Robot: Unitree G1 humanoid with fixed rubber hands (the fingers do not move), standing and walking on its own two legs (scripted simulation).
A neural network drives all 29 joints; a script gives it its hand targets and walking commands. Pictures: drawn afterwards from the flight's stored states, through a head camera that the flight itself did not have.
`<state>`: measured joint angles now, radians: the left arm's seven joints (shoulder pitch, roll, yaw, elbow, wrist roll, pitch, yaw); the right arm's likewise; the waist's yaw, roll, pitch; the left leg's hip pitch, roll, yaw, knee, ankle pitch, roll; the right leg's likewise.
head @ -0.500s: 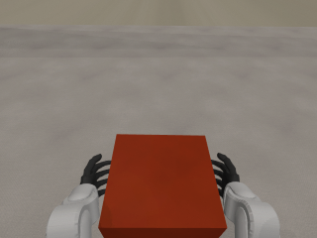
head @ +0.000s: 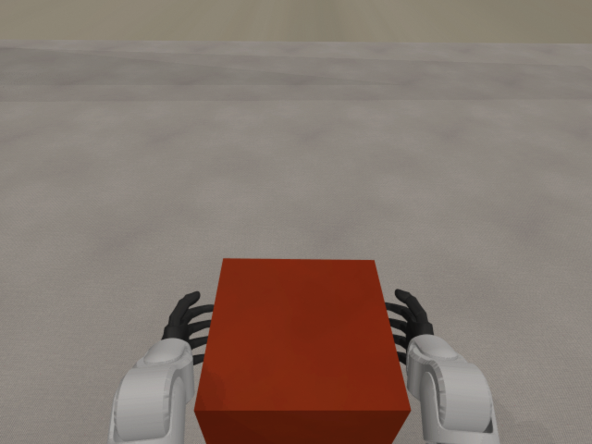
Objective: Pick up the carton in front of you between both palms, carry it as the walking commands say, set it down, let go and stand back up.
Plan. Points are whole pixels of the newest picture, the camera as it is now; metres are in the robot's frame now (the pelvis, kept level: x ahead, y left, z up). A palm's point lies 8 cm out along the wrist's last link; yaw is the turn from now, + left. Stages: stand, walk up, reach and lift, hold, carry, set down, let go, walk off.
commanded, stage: carry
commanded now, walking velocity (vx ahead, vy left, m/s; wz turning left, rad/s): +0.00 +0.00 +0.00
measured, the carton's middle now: (297, 372) +0.26 +0.00 -0.01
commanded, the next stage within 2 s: hold in 0.88 s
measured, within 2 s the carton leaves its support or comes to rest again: neither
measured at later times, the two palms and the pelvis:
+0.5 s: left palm (189, 347) +0.27 +0.15 +0.03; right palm (408, 344) +0.27 -0.15 +0.03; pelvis -0.01 +0.00 +0.00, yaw +0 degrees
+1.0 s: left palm (196, 349) +0.27 +0.13 +0.03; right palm (421, 350) +0.26 -0.17 +0.03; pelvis -0.01 -0.01 +0.01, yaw -3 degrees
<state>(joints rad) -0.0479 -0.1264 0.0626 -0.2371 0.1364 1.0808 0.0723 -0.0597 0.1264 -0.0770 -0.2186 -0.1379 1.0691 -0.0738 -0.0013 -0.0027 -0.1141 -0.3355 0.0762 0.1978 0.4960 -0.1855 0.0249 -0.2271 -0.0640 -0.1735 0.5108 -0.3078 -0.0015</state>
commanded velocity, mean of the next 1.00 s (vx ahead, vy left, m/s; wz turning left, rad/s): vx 0.00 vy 0.00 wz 0.00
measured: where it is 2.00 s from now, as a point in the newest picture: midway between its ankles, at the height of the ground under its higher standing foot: outside the picture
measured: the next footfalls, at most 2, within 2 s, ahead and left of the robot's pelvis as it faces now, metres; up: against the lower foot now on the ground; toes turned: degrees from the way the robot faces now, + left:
none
